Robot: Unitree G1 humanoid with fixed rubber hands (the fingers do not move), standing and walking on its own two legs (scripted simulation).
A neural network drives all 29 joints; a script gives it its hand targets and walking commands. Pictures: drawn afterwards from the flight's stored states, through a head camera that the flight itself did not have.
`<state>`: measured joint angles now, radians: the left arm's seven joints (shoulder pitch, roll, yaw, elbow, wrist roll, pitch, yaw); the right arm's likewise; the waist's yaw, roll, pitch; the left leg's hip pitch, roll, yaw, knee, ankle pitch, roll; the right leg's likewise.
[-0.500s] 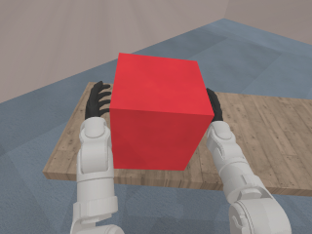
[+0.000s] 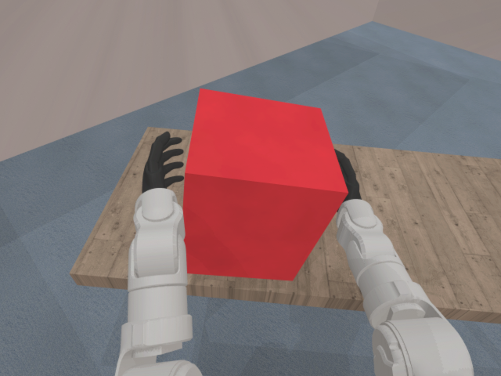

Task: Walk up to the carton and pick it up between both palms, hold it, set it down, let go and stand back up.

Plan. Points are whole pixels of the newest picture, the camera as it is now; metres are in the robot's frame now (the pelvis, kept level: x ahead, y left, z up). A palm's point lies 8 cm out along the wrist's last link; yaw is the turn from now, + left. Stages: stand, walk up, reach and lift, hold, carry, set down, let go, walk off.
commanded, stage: set down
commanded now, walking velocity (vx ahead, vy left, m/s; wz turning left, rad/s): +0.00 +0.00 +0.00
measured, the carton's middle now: (249, 191) +0.41 +0.05 +0.09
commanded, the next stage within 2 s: none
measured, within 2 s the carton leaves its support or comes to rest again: neither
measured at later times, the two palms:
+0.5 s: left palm (172, 186) +0.36 +0.16 +0.14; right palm (341, 195) +0.43 -0.12 +0.08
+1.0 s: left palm (173, 184) +0.36 +0.16 +0.14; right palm (339, 194) +0.44 -0.12 +0.08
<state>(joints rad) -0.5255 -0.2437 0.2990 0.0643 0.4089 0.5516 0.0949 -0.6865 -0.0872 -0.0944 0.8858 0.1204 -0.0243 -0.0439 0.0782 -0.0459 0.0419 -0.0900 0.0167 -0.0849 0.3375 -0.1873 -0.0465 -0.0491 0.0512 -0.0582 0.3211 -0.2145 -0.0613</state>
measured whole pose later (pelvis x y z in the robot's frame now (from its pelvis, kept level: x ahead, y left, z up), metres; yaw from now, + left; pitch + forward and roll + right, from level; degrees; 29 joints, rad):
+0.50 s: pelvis +0.01 -0.01 +0.00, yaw +0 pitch +2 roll +0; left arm -0.54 -0.25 0.23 0.11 0.28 0.53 0.23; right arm -0.72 -0.14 -0.09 0.93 0.12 -0.02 -0.04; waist 0.13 -0.01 0.03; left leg -0.18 0.03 -0.08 0.34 -0.19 -0.05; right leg -0.13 0.06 -0.06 0.32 -0.22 -0.07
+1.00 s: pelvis +0.02 -0.01 +0.00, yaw +0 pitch +3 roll +0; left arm -0.52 -0.24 0.24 0.12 0.40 0.46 0.17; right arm -0.73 -0.13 -0.09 0.96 0.12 -0.07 -0.04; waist 0.13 -0.01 0.00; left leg -0.20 0.03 -0.08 0.34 -0.18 -0.05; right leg -0.16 0.06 -0.06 0.32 -0.22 -0.08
